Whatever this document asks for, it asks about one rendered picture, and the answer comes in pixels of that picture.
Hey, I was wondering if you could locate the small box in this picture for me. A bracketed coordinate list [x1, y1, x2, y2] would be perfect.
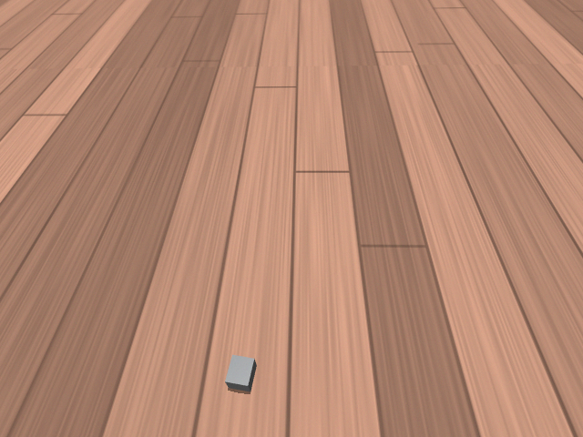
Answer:
[225, 355, 257, 392]

